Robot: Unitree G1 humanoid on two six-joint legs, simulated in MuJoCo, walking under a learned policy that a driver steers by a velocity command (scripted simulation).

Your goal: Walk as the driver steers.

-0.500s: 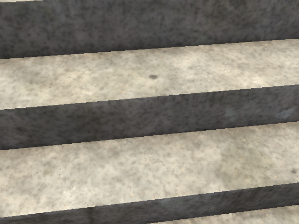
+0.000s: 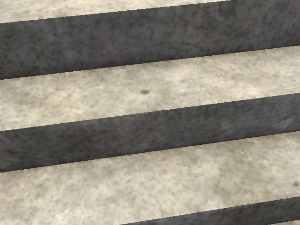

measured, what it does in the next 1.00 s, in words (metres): climbs: left foot 0.21 m higher, then right foot 0.21 m higher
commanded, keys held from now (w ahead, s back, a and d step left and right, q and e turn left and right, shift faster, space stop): w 0.90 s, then w+q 0.10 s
